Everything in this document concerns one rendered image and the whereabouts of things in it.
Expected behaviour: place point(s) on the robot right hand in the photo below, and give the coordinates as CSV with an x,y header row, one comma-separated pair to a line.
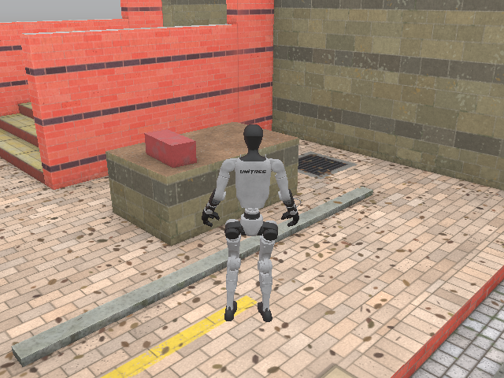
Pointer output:
x,y
295,218

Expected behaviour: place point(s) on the humanoid robot head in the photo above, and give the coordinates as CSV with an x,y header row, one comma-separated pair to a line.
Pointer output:
x,y
253,134

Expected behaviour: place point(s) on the right robot forearm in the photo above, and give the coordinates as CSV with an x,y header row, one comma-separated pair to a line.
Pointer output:
x,y
290,205

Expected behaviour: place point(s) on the robot left foot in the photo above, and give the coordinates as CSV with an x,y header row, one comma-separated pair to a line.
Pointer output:
x,y
229,314

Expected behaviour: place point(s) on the left robot upper arm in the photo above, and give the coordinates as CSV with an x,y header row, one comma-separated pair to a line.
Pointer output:
x,y
227,166

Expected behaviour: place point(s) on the robot left hand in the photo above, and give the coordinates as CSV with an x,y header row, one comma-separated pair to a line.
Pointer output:
x,y
206,216

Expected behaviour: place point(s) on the right robot upper arm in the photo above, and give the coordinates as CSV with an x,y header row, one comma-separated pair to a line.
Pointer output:
x,y
281,178

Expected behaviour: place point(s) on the left robot forearm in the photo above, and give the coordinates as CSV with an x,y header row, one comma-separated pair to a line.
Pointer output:
x,y
212,204

